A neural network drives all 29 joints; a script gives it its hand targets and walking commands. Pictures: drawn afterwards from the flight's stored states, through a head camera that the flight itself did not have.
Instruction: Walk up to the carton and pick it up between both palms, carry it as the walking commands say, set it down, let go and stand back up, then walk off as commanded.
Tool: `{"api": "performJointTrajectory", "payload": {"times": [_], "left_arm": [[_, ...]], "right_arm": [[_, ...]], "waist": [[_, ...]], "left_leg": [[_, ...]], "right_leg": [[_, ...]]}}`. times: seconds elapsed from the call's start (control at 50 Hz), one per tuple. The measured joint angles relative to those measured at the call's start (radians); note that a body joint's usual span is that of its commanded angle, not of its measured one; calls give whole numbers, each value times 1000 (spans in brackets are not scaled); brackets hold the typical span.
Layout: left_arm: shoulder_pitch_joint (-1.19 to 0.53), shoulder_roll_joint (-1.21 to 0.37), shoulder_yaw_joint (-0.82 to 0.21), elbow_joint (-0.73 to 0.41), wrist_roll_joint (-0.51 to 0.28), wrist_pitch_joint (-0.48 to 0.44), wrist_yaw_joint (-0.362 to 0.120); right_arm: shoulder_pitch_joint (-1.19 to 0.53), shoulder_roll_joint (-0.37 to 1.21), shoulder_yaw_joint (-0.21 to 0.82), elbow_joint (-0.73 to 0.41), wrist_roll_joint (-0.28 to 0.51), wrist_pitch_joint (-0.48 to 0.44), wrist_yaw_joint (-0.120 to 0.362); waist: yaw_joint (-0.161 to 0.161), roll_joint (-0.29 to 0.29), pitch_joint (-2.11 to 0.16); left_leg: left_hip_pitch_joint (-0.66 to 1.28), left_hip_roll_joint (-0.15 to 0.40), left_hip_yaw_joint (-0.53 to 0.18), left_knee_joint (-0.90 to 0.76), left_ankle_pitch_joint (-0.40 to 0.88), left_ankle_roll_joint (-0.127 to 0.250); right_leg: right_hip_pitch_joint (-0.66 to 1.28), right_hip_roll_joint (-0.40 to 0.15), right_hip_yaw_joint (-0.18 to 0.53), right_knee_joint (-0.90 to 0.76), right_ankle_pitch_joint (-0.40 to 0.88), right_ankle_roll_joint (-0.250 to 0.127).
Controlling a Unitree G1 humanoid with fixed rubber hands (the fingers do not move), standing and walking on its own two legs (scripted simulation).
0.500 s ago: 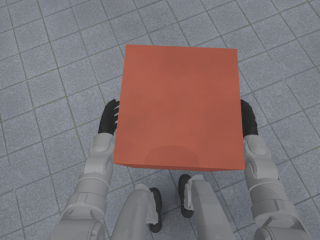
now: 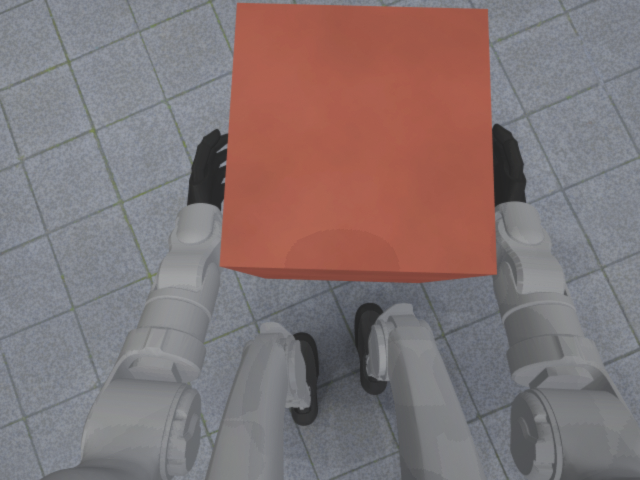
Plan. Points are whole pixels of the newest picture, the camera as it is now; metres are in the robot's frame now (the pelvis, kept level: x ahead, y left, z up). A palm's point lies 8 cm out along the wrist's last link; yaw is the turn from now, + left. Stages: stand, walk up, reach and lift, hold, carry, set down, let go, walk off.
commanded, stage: set down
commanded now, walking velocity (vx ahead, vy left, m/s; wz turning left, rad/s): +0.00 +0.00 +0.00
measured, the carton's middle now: (349, 176) +0.47 -0.05 -0.19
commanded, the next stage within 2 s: none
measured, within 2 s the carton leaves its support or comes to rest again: neither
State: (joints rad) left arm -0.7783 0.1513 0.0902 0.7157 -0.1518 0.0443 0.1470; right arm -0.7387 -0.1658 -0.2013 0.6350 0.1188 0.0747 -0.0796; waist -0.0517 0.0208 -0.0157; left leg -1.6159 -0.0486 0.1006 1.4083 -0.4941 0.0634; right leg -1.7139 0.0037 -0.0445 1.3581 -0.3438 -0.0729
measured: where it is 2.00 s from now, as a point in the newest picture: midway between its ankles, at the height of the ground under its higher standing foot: (340, 379)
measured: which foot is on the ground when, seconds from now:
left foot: down 0.00-1.00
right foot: down 0.00-1.00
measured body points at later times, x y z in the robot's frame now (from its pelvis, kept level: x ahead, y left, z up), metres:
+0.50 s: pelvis -0.01 +0.00 -0.09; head +0.30 -0.03 +0.24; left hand +0.49 +0.12 -0.23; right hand +0.46 -0.23 -0.22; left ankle +0.06 +0.09 -0.56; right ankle +0.12 -0.08 -0.56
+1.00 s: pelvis -0.02 -0.01 -0.16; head +0.32 -0.03 +0.13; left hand +0.51 +0.12 -0.31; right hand +0.49 -0.24 -0.30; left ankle +0.06 +0.09 -0.56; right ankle +0.11 -0.09 -0.56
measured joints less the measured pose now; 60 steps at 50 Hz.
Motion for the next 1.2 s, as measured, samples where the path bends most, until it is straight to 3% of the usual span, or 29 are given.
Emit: {"api": "performJointTrajectory", "payload": {"times": [0.24,0.48,0.8,1.02,1.2], "left_arm": [[-79,27,16,31,-13,37,2],[-164,50,31,46,-20,88,1],[-280,55,92,65,28,161,-22],[-394,69,121,82,51,191,-24],[-544,130,78,81,19,197,-8]], "right_arm": [[-113,-20,0,52,7,46,-4],[-207,-43,0,82,-6,90,-9],[-308,-60,-40,103,-37,148,2],[-418,-100,-54,130,-38,172,15],[-556,-152,-54,129,-1,173,10]], "waist": [[-4,0,-1],[-38,-1,4],[-46,-3,25],[-56,-3,137],[-57,-3,399]], "left_leg": [[-148,-3,0,171,-55,0],[-286,-17,0,327,-100,0],[-449,-30,0,498,-126,0],[-500,-34,0,586,-131,-6],[-470,-39,0,662,-131,-12]], "right_leg": [[-155,5,1,165,-42,0],[-295,14,14,325,-87,0],[-458,14,12,493,-107,0],[-510,9,5,578,-109,0],[-478,10,3,652,-109,0]]}}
